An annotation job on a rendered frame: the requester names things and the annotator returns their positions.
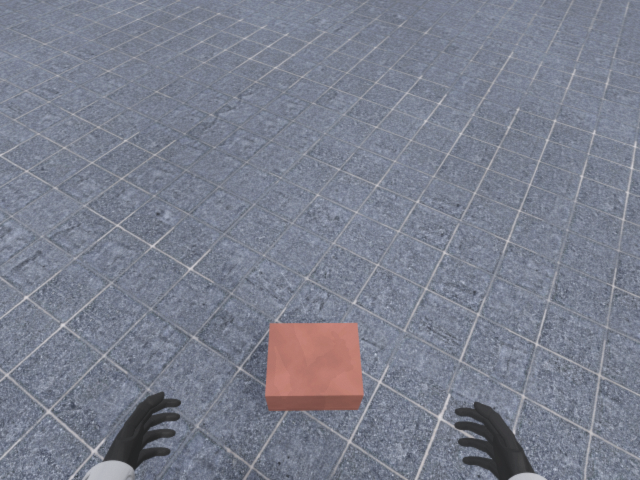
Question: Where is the carton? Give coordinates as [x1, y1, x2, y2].
[265, 323, 364, 411]

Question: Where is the left robot hand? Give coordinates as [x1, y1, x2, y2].
[103, 392, 181, 471]

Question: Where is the left robot forearm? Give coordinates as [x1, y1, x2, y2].
[82, 460, 135, 480]

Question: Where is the right robot hand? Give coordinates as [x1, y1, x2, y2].
[454, 401, 535, 480]

